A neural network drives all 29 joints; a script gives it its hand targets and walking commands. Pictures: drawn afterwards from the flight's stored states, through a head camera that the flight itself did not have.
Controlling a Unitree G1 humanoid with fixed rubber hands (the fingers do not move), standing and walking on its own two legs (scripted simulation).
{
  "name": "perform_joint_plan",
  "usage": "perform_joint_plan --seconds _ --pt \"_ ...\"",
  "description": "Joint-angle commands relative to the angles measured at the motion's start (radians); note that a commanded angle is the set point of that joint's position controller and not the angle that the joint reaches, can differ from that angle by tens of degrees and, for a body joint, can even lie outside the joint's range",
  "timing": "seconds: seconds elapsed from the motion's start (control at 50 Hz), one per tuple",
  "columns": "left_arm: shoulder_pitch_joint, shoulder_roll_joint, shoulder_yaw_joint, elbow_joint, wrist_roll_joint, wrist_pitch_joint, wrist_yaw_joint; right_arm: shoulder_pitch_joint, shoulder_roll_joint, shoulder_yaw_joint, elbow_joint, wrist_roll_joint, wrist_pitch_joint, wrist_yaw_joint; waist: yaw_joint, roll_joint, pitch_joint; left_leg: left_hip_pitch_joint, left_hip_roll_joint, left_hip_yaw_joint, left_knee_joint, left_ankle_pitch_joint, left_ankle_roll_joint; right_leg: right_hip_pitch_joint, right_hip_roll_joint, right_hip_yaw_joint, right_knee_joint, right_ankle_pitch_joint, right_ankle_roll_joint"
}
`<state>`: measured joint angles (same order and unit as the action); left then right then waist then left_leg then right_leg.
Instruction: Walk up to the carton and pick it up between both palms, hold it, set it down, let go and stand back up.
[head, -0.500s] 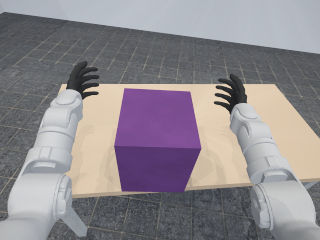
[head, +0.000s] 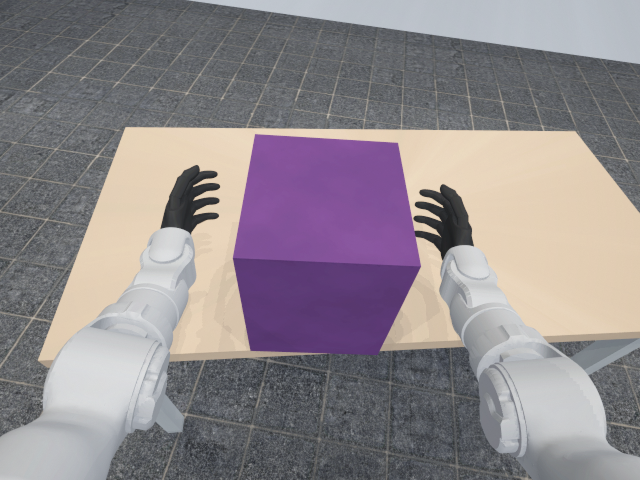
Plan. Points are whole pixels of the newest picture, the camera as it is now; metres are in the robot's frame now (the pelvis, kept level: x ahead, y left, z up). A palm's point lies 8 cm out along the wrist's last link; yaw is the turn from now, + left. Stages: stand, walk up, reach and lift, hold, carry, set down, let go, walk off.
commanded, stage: reach and lift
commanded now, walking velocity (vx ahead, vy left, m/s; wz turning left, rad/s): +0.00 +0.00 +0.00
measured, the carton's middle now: (320, 252) +0.44 +0.02 +0.01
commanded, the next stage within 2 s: none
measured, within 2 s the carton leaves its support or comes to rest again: neither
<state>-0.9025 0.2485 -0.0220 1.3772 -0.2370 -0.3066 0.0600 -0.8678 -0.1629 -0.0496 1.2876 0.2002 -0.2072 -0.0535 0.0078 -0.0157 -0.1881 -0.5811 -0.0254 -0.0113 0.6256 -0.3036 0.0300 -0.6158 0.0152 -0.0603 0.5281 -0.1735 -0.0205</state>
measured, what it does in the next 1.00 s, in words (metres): stands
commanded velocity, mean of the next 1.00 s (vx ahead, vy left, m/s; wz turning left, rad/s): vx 0.00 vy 0.00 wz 0.00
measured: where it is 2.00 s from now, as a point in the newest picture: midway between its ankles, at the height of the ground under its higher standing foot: outside the picture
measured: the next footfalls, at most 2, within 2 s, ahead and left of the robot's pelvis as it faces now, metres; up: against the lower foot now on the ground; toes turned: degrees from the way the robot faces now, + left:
none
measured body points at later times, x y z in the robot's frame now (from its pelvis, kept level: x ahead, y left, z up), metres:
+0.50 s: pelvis -0.01 -0.01 -0.01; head +0.05 +0.01 +0.43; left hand +0.44 +0.17 +0.06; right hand +0.44 -0.13 +0.06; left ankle -0.01 +0.09 -0.72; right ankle +0.04 -0.11 -0.72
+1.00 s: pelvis +0.02 +0.00 +0.02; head +0.08 +0.02 +0.46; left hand +0.43 +0.16 +0.06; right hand +0.42 -0.13 +0.06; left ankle -0.01 +0.09 -0.72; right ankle +0.04 -0.11 -0.72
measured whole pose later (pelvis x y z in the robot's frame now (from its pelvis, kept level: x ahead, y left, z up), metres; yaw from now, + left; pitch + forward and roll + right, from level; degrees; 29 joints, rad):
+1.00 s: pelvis +0.02 +0.00 +0.02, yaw +0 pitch +8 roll -2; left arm -0.74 -0.04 0.56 1.04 0.41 -0.30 0.03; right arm -0.68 0.15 -0.65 0.97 -0.51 -0.35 -0.06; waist 0.03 -0.02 -0.02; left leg -0.31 -0.01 -0.01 0.43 -0.25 0.03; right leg -0.34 0.03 -0.05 0.31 -0.11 -0.02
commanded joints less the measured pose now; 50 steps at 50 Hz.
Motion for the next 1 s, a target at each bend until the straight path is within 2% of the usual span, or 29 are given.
perform_joint_plan --seconds 0.0,0.06,0.1,0.18,0.2,0.3,0.32,0.36,0.4,0.44,0.48,0.54,0.58,0.6,0.62,0.64,0.68,0.72,0.76,0.78,0.8,0.86,0.92,0.94,0.96,0.98 --pt "-0.507 0.119 -0.023 -0.062 -0.039 -0.065 0.004 -0.445 -0.209 -0.013 -0.065 0.019 -0.075 -0.008 -0.022 0.101 -0.603 0.091 0.041 0.001 -0.014 0.447 -0.132 0.3 -0.006 0.015 0.067 0.201 -0.022" --pt "-0.509 0.122 0.0 -0.066 -0.029 -0.067 0.005 -0.458 -0.203 0.007 -0.073 0.05 -0.11 -0.019 0.0 0.096 -0.68 0.088 0.04 0.015 0.015 0.498 -0.131 0.31 0.002 0.011 0.086 0.265 -0.01" --pt "-0.492 0.113 0.015 -0.063 -0.012 -0.054 0.004 -0.46 -0.211 0.016 -0.043 0.056 -0.115 -0.026 -0.006 0.066 -0.669 0.087 0.044 0.012 0.023 0.519 -0.132 0.336 0.005 0.013 0.085 0.28 -0.009" --pt "-0.504 0.121 0.041 -0.083 -0.008 -0.061 -0.002 -0.482 -0.172 0.052 -0.098 0.07 -0.119 -0.03 0.021 0.027 -0.662 -0.014 0.036 0.022 0.018 0.464 -0.105 0.398 -0.006 0.04 0.094 0.293 0.0" --pt "-0.514 0.114 0.035 -0.079 -0.001 -0.065 -0.003 -0.497 -0.16 0.06 -0.106 0.07 -0.115 -0.032 0.012 0.024 -0.648 -0.045 0.032 0.025 0.013 0.436 -0.097 0.408 -0.007 0.038 0.096 0.276 0.004" --pt "-0.502 0.077 0.021 -0.067 0.002 -0.082 -0.005 -0.477 -0.091 0.069 -0.12 0.052 -0.092 -0.028 0.021 0.02 -0.627 -0.099 0.032 0.03 -0.011 0.337 -0.082 0.416 -0.023 0.047 0.086 0.19 0.0" --pt "-0.511 0.07 0.025 -0.067 0.005 -0.084 -0.007 -0.491 -0.089 0.058 -0.117 0.042 -0.087 -0.032 0.005 0.011 -0.605 -0.105 0.029 0.028 -0.013 0.323 -0.076 0.414 -0.026 0.052 0.086 0.181 -0.001" --pt "-0.51 0.057 0.035 -0.073 0.03 -0.093 -0.004 -0.468 -0.061 0.025 -0.113 0.012 -0.084 -0.037 0.003 0.041 -0.605 -0.101 0.027 0.033 -0.016 0.326 -0.081 0.409 -0.028 0.051 0.087 0.176 -0.001" --pt "-0.523 0.022 0.042 -0.111 0.057 -0.09 0.002 -0.45 -0.035 -0.026 -0.101 -0.03 -0.081 -0.039 -0.015 0.088 -0.606 -0.033 0.031 0.032 -0.021 0.336 -0.093 0.375 -0.029 0.036 0.072 0.165 -0.01" --pt "-0.504 -0.025 0.077 -0.116 0.102 -0.085 0.004 -0.437 -0.008 -0.086 -0.094 -0.103 -0.086 -0.049 -0.03 0.077 -0.595 0.0 0.032 0.035 -0.027 0.374 -0.102 0.368 -0.017 0.022 0.058 0.184 -0.006" --pt "-0.506 -0.038 0.135 -0.147 0.163 -0.087 0.002 -0.43 0.025 -0.162 -0.144 -0.185 -0.099 -0.068 -0.039 0.066 -0.619 0.003 0.027 0.037 -0.028 0.397 -0.105 0.421 -0.017 0.024 0.048 0.263 -0.001" --pt "-0.47 -0.094 0.234 -0.197 0.299 -0.065 -0.002 -0.381 0.098 -0.26 -0.166 -0.31 -0.103 -0.078 -0.032 0.086 -0.573 0.011 0.019 0.053 -0.075 0.398 -0.099 0.532 -0.021 0.033 0.037 0.31 0.004" --pt "-0.445 -0.217 0.294 -0.208 0.394 -0.056 -0.03 -0.349 0.269 -0.303 -0.199 -0.424 -0.103 -0.046 -0.014 0.069 -0.479 0.026 0.025 0.068 -0.12 0.363 -0.089 0.554 -0.023 0.023 -0.008 0.271 -0.003" --pt "-0.456 -0.327 0.304 -0.23 0.452 -0.056 -0.055 -0.349 0.396 -0.323 -0.221 -0.509 -0.107 -0.021 -0.016 0.07 -0.456 0.032 0.022 0.07 -0.149 0.342 -0.088 0.573 -0.023 0.023 -0.034 0.243 -0.002" --pt "-0.45 -0.461 0.322 -0.23 0.524 -0.056 -0.087 -0.341 0.561 -0.338 -0.235 -0.593 -0.111 0.017 -0.001 0.092 -0.439 0.072 0.019 0.076 -0.167 0.359 -0.086 0.586 -0.019 0.012 -0.055 0.238 -0.003" --pt "-0.435 -0.577 0.317 -0.223 0.573 -0.056 -0.117 -0.338 0.694 -0.338 -0.245 -0.665 -0.116 0.054 -0.005 0.087 -0.414 0.087 0.022 0.093 -0.182 0.371 -0.091 0.62 -0.018 0.006 -0.076 0.249 -0.01" --pt "-0.372 -0.654 0.337 -0.226 0.653 -0.051 -0.148 -0.316 0.771 -0.345 -0.264 -0.74 -0.124 0.101 0.012 0.095 -0.394 0.117 0.024 0.103 -0.221 0.365 -0.093 0.674 -0.018 -0.006 -0.105 0.27 -0.007" --pt "-0.331 -0.657 0.361 -0.234 0.689 -0.028 -0.147 -0.283 0.752 -0.359 -0.273 -0.777 -0.128 0.118 0.009 0.093 -0.352 0.158 0.026 0.096 -0.245 0.373 -0.1 0.688 -0.01 -0.032 -0.125 0.267 0.006" --pt "-0.326 -0.666 0.365 -0.252 0.696 -0.011 -0.137 -0.266 0.747 -0.348 -0.25 -0.786 -0.129 0.123 0.011 0.086 -0.304 0.176 0.037 0.09 -0.257 0.397 -0.094 0.658 -0.004 -0.028 -0.143 0.252 0.004" --pt "-0.297 -0.665 0.37 -0.255 0.699 -0.007 -0.135 -0.251 0.753 -0.342 -0.243 -0.79 -0.133 0.122 0.025 0.067 -0.297 0.196 0.035 0.102 -0.257 0.41 -0.098 0.672 -0.004 -0.03 -0.155 0.255 0.007" --pt "-0.3 -0.664 0.376 -0.266 0.697 -0.004 -0.134 -0.246 0.748 -0.343 -0.248 -0.787 -0.137 0.12 0.017 0.046 -0.278 0.185 0.028 0.098 -0.262 0.42 -0.094 0.697 0.001 -0.027 -0.161 0.266 0.014" --pt "-0.297 -0.669 0.377 -0.305 0.691 -0.001 -0.131 -0.245 0.763 -0.323 -0.269 -0.784 -0.154 0.113 0.026 0.044 -0.301 0.156 0.025 0.104 -0.269 0.424 -0.08 0.743 -0.004 -0.01 -0.151 0.329 0.021" --pt "-0.265 -0.685 0.382 -0.312 0.704 -0.004 -0.131 -0.234 0.786 -0.308 -0.257 -0.784 -0.173 0.11 0.03 0.021 -0.309 0.167 0.027 0.107 -0.261 0.457 -0.087 0.783 -0.009 -0.009 -0.149 0.389 0.017" --pt "-0.261 -0.682 0.379 -0.325 0.705 -0.003 -0.128 -0.232 0.791 -0.306 -0.266 -0.785 -0.178 0.11 0.036 0.036 -0.303 0.158 0.024 0.108 -0.259 0.472 -0.087 0.797 -0.009 -0.007 -0.145 0.412 0.016" --pt "-0.248 -0.692 0.377 -0.32 0.711 0.001 -0.13 -0.223 0.784 -0.301 -0.265 -0.786 -0.183 0.112 0.035 0.021 -0.291 0.159 0.024 0.102 -0.262 0.479 -0.087 0.785 -0.008 -0.01 -0.145 0.416 0.018" --pt "-0.236 -0.696 0.371 -0.34 0.713 0.001 -0.13 -0.217 0.788 -0.294 -0.26 -0.784 -0.185 0.11 0.034 0.03 -0.291 0.174 0.028 0.101 -0.263 0.49 -0.087 0.787 -0.01 -0.004 -0.144 0.429 0.018"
